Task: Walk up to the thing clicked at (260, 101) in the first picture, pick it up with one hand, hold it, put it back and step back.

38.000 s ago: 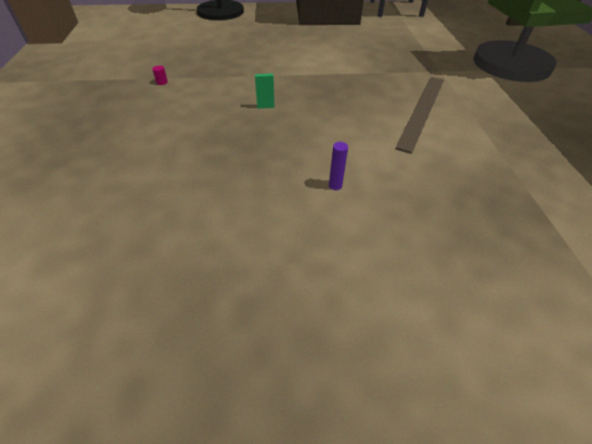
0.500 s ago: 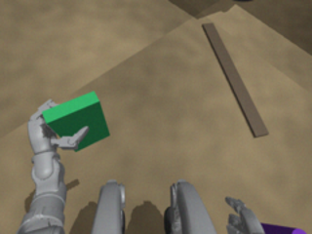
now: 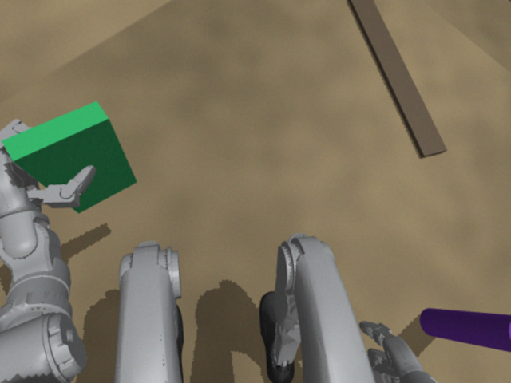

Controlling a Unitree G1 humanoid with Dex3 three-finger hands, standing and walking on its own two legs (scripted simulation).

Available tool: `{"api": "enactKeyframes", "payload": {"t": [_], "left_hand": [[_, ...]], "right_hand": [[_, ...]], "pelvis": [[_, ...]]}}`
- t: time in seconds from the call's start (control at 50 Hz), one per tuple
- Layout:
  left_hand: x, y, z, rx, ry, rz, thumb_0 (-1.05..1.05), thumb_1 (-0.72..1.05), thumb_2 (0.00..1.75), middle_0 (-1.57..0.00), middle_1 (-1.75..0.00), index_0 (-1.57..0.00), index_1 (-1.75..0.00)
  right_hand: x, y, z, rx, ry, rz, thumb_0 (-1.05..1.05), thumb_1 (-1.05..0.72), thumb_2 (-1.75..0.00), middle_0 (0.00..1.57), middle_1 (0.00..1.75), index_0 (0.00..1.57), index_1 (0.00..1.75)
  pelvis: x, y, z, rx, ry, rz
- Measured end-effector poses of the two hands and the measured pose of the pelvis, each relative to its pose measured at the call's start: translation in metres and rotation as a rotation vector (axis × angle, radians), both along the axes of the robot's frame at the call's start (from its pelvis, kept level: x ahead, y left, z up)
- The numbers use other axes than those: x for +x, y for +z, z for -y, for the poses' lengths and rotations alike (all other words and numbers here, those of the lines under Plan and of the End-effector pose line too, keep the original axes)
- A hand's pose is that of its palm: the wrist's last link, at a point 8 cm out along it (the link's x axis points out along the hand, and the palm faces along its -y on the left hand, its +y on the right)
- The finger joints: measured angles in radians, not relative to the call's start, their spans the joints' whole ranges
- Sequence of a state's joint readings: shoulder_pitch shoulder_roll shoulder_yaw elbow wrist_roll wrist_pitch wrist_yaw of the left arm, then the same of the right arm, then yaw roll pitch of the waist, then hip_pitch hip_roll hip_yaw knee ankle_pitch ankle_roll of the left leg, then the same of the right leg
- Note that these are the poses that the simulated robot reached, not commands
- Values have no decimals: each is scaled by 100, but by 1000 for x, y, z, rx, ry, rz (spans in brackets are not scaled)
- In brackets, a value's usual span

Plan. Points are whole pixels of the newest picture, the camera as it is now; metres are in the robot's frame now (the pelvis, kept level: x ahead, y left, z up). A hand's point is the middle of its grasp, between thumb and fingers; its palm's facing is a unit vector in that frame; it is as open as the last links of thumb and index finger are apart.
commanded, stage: crouch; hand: left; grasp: from the side
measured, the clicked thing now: (86, 166) +0.44 +0.24 -0.07
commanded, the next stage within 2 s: lower in 0.78 s
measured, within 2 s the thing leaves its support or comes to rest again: neither
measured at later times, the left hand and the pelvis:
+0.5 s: hand (75, 178) +0.44 +0.28 -0.14, palm faces +0.33 -0.94 +0.00, open 8.0 cm; pelvis +0.00 +0.00 -0.07, yaw -3 degrees
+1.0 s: hand (81, 184) +0.45 +0.28 -0.18, palm faces +0.33 -0.95 +0.01, open 8.0 cm; pelvis +0.00 +0.01 -0.09, yaw -5 degrees
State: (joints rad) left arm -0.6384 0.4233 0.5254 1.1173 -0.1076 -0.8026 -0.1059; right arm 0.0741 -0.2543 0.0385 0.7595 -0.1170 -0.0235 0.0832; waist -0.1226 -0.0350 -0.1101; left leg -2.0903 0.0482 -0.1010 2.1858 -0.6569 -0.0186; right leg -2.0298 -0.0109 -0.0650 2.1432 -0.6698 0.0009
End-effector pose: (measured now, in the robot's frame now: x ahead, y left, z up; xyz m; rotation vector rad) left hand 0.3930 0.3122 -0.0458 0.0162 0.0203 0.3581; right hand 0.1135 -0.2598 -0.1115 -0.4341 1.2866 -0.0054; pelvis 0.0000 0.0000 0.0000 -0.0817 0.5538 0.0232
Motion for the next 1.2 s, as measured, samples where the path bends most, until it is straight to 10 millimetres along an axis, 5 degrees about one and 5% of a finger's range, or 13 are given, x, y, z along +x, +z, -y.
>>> {"api": "enactKeyframes", "payload": {"t": [0.22, 0.46, 0.98, 1.2], "left_hand": [[11, -49, -4, -18, -7, -12, 2, -32, 107, -98, -127, -98, -126], [14, -87, -9, -24, -17, -16, 2, -32, 106, -98, -127, -98, -125], [17, -128, -13, -31, -30, -16, 2, -33, 106, -99, -127, -99, -125], [21, -167, -10, -42, -32, -43, 2, -33, 106, -99, -126, -99, -124]], "right_hand": [[-28, -33, 3, -33, -8, -74, 0, -92, -90, 21, 30, 20, 30], [-21, -51, 5, -66, 47, -95, 0, -92, -90, 21, 30, 20, 30], [-13, -63, 4, -112, 127, -112, 0, -93, -90, 21, 30, 20, 30], [-16, -58, 3, -156, 188, -143, 0, -93, -90, 21, 30, 20, 30]], "pelvis": [[-3, -40, -2, -17, -16, 27], [-1, -65, -3, -39, -30, 55], [0, -90, -8, -80, -49, 112], [-2, -100, -11, -107, -65, 154]]}}
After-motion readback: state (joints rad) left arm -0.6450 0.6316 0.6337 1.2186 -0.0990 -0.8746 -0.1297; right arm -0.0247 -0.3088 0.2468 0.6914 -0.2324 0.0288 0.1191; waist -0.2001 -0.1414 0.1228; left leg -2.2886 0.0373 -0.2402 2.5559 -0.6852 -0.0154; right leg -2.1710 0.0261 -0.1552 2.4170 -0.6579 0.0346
